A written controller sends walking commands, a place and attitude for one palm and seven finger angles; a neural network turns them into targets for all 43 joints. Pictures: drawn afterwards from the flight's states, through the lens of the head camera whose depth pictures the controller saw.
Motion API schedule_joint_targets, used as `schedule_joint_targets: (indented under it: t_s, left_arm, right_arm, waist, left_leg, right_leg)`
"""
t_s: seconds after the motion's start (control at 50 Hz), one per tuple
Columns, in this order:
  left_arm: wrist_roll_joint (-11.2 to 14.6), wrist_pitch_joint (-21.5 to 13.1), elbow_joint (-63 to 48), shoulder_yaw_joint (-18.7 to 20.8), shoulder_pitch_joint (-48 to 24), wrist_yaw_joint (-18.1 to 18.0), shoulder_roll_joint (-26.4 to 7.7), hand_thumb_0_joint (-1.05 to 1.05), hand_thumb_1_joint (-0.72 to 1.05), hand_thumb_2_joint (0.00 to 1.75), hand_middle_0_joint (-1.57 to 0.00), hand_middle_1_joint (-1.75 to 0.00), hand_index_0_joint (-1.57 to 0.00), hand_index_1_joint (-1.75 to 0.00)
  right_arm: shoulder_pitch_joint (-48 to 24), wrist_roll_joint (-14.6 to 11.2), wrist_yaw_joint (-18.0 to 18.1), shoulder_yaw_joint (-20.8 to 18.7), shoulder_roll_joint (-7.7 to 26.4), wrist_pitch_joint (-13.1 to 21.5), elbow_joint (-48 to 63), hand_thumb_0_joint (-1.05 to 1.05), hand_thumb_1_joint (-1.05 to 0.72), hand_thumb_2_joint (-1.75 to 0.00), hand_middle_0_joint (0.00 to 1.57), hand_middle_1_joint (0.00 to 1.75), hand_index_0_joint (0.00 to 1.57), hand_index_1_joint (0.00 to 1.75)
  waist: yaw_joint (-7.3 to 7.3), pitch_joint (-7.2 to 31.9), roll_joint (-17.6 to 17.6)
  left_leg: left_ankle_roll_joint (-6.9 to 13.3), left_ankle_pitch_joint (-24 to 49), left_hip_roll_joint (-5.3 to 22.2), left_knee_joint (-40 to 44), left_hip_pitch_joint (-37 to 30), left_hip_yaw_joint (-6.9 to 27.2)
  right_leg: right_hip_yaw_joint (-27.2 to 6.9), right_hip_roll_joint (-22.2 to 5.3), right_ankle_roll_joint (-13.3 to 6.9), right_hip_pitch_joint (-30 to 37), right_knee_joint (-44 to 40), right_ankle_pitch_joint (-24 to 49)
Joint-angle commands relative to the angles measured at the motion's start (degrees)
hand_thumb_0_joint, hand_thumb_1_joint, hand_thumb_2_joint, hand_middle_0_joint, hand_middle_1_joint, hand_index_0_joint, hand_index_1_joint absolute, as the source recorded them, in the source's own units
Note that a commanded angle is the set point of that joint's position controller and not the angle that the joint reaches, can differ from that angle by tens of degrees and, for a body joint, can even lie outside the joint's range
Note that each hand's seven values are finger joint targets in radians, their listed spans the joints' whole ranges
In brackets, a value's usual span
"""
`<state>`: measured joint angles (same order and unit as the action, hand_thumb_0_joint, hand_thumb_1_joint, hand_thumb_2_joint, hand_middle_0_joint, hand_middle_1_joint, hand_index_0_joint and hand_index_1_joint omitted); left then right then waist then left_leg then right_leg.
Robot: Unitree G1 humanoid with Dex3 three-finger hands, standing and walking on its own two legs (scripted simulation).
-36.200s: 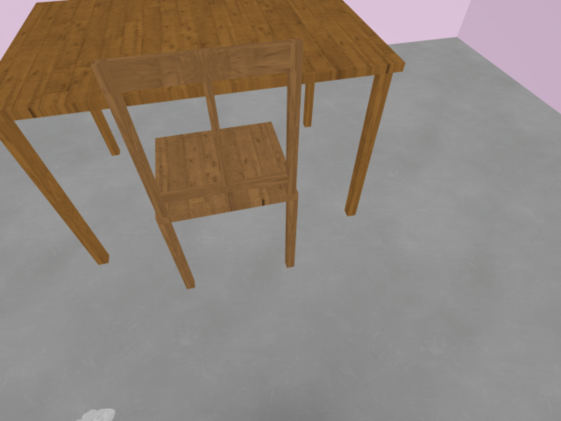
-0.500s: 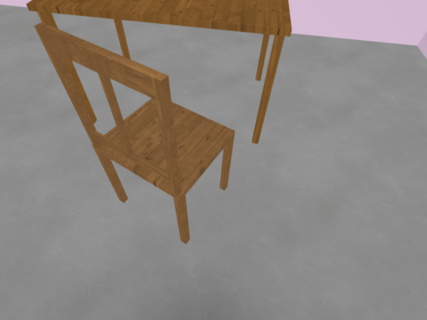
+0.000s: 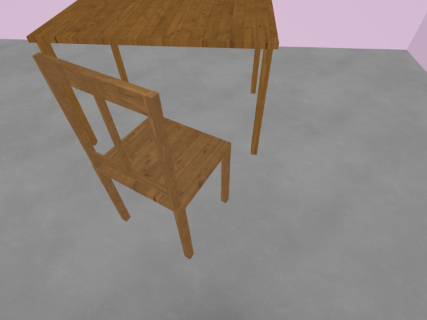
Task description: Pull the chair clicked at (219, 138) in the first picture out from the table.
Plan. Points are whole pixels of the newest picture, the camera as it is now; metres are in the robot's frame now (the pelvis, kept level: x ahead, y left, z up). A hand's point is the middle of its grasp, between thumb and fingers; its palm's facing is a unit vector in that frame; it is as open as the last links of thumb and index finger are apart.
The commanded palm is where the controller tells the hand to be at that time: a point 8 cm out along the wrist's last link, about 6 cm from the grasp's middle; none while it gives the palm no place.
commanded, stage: let the arm hang, fingers relaxed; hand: left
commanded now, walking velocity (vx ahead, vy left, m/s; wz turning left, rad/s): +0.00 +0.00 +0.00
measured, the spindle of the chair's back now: (115, 137) +0.64 +0.35 -0.08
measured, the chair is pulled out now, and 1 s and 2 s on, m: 0.45 0.45 0.45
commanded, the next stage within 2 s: look to check the result in 0.16 s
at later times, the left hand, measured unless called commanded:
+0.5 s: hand out of the picture -0.02 +0.14 -0.17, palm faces +0.05 -0.99 -0.16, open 7.4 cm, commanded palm none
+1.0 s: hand out of the picture -0.01 +0.14 -0.17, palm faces +0.05 -0.98 -0.17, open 7.3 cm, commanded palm none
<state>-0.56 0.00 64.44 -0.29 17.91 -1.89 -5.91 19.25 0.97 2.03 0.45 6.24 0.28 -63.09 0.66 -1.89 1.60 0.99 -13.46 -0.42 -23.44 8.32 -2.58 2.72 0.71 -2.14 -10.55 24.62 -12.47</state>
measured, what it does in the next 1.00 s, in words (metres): stands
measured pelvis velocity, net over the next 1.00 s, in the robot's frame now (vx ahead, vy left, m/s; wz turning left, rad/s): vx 0.01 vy -0.01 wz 0.01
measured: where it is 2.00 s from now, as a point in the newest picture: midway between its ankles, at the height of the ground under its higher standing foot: outside the picture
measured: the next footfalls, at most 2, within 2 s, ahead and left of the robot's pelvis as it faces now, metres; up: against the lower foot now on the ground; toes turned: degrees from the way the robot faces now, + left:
none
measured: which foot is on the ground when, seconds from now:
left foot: down 0.00-1.00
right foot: down 0.00-1.00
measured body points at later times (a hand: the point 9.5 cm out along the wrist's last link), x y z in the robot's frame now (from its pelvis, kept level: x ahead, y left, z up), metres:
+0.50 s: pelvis +0.01 -0.01 +0.00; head +0.01 -0.02 +0.45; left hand -0.02 +0.19 -0.16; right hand -0.04 -0.21 -0.17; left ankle -0.01 +0.11 -0.74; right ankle +0.01 -0.09 -0.74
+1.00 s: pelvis +0.01 -0.01 +0.00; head +0.02 -0.02 +0.45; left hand -0.01 +0.19 -0.16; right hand -0.03 -0.21 -0.17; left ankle -0.01 +0.11 -0.74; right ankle +0.01 -0.09 -0.74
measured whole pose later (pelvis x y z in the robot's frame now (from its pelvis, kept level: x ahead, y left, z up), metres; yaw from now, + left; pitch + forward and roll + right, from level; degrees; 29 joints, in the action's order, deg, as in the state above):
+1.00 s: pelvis +0.01 -0.01 +0.00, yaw +0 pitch -2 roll +0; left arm -0.4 -0.6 64.2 0.0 18.8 -2.0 -5.4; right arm 20.2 0.8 2.5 0.1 6.4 0.4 -64.2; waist 0.7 -2.5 1.0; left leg -0.2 -14.2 0.5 -23.3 7.6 -1.9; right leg 3.4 1.7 -3.2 -9.6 24.3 -13.3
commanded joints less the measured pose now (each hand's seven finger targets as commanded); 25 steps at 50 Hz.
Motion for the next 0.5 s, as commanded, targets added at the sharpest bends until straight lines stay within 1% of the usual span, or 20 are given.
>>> schedule_joint_targets:
  t_s: [0.0, 0.08, 0.14, 0.16, 0.18, 0.24, 0.34, 0.36, 0.4, 0.44, 0.46, 0.48]
  left_arm:
    - [0.1, -0.6, -1.4, 1.2, 5.0, -0.4, -5.5, 0.0, 0.9, 0.9, -0.2, -0.3, -0.2, -0.3]
    - [0.0, -0.8, -1.5, 1.3, 5.3, -0.4, -5.1, 0.0, 0.9, 0.9, -0.2, -0.3, -0.2, -0.3]
    - [0.1, -0.8, -1.2, 1.3, 5.8, -0.4, -4.9, 0.0, 0.9, 0.9, -0.2, -0.3, -0.2, -0.3]
    - [0.1, -0.8, -1.3, 1.3, 5.6, -0.4, -5.0, 0.0, 0.9, 0.9, -0.2, -0.3, -0.2, -0.3]
    - [0.1, -0.8, -1.3, 1.2, 5.5, -0.4, -4.9, 0.0, 0.9, 0.9, -0.2, -0.3, -0.2, -0.3]
    - [0.1, -0.8, -1.1, 1.2, 5.7, -0.4, -4.8, 0.0, 0.9, 0.9, -0.2, -0.3, -0.2, -0.3]
    - [0.2, -0.9, -1.0, 1.3, 6.1, -0.5, -4.7, 0.0, 0.9, 0.9, -0.2, -0.3, -0.2, -0.3]
    - [0.2, -0.9, -1.0, 1.2, 6.2, -0.4, -4.6, 0.0, 0.9, 0.9, -0.2, -0.3, -0.2, -0.3]
    - [0.1, -0.8, -1.1, 1.2, 5.8, -0.5, -4.6, 0.0, 0.9, 0.9, -0.2, -0.3, -0.2, -0.3]
    - [0.2, -0.9, -1.1, 1.2, 6.0, -0.5, -4.6, 0.0, 0.9, 0.9, -0.2, -0.3, -0.2, -0.3]
    - [0.1, -1.0, -1.1, 1.3, 5.9, -0.5, -4.7, 0.0, 0.9, 0.9, -0.2, -0.3, -0.2, -0.3]
    - [0.1, -0.9, -1.1, 1.1, 5.9, -0.5, -4.6, 0.0, 0.9, 0.9, -0.2, -0.3, -0.2, -0.3]
  right_arm:
    - [6.6, 0.1, 0.4, -0.9, 4.4, 0.5, 0.1, 0.0, -0.9, -0.9, 0.2, 0.3, 0.2, 0.3]
    - [7.2, 0.1, 0.4, -1.0, 4.2, 0.6, 0.1, 0.0, -0.9, -0.9, 0.2, 0.3, 0.2, 0.3]
    - [7.0, 0.1, 0.5, -0.9, 4.1, 0.8, -0.3, 0.0, -0.9, -0.9, 0.2, 0.3, 0.2, 0.3]
    - [7.3, 0.1, 0.5, -0.9, 4.0, 0.8, -0.4, 0.0, -0.9, -0.9, 0.2, 0.3, 0.2, 0.3]
    - [7.5, 0.0, 0.5, -0.9, 4.0, 0.7, -0.4, 0.0, -0.9, -0.9, 0.2, 0.3, 0.2, 0.3]
    - [7.6, 0.1, 0.6, -0.9, 4.0, 0.7, -0.7, 0.0, -0.9, -0.9, 0.2, 0.3, 0.2, 0.3]
    - [7.7, 0.1, 0.6, -0.9, 3.9, 0.7, -0.8, 0.0, -0.9, -0.9, 0.2, 0.3, 0.2, 0.3]
    - [7.7, 0.1, 0.6, -0.9, 3.9, 0.7, -0.8, 0.0, -0.9, -0.9, 0.2, 0.3, 0.2, 0.3]
    - [7.9, 0.1, 0.5, -0.9, 3.8, 0.6, -0.8, 0.0, -0.9, -0.9, 0.2, 0.3, 0.2, 0.3]
    - [7.8, 0.1, 0.6, -0.9, 3.9, 0.7, -0.7, 0.0, -0.9, -0.9, 0.2, 0.3, 0.2, 0.3]
    - [7.8, 0.1, 0.6, -0.9, 3.8, 0.7, -0.9, 0.0, -0.9, -0.9, 0.2, 0.3, 0.2, 0.3]
    - [7.7, 0.1, 0.5, -0.9, 3.9, 0.5, -0.6, 0.0, -0.9, -0.9, 0.2, 0.3, 0.2, 0.3]
  waist:
    - [-0.19, -4.7, -1.2]
    - [-0.16, -3.9, -1.9]
    - [-0.23, -3.4, -0.7]
    - [-0.15, -3.2, -0.9]
    - [-0.21, -3.8, -1.9]
    - [-0.17, -4.2, -1.4]
    - [-0.18, -3.9, -1.0]
    - [-0.17, -3.9, -1.5]
    - [-0.05, -4.9, -1.5]
    - [-0.15, -3.9, -0.9]
    - [-0.14, -3.7, -1.2]
    - [-0.14, -4.8, -1.6]
  left_leg:
    - [1.8, 1.7, 5.3, 4.8, 4.0, 5.6]
    - [1.8, 3.2, 5.3, 4.4, 3.5, 5.5]
    - [1.8, 4.5, 5.4, 4.5, 2.6, 5.3]
    - [1.7, 4.7, 5.4, 4.4, 2.6, 5.3]
    - [1.8, 4.1, 5.4, 4.3, 3.4, 5.5]
    - [1.7, 3.7, 5.2, 4.4, 3.1, 5.4]
    - [1.6, 4.5, 5.3, 4.2, 2.8, 5.1]
    - [1.5, 4.3, 5.3, 4.0, 2.7, 5.0]
    - [1.5, 3.9, 5.3, 4.3, 3.5, 5.3]
    - [1.6, 4.5, 5.3, 4.0, 2.8, 5.1]
    - [1.5, 4.9, 5.3, 4.0, 2.7, 5.1]
    - [1.5, 4.3, 5.3, 3.8, 3.3, 5.2]
  right_leg:
    - [-6.8, -6.0, -1.2, -2.0, -6.0, 0.5]
    - [-6.6, -6.1, -1.3, -1.5, -5.8, 1.8]
    - [-6.7, -6.2, -1.3, -1.6, -5.4, 3.2]
    - [-6.7, -6.2, -1.3, -1.1, -5.3, 3.5]
    - [-6.3, -6.1, -1.3, -1.1, -5.6, 2.8]
    - [-6.8, -6.2, -1.4, -1.6, -5.8, 2.2]
    - [-6.8, -6.3, -1.5, -1.2, -5.8, 3.3]
    - [-6.9, -6.3, -1.5, -1.2, -5.9, 3.1]
    - [-6.8, -6.1, -1.5, -1.4, -5.9, 2.5]
    - [-6.8, -6.4, -1.5, -1.1, -5.8, 3.3]
    - [-6.8, -6.4, -1.5, -0.8, -5.8, 3.9]
    - [-6.5, -6.2, -1.5, -1.3, -5.9, 3.2]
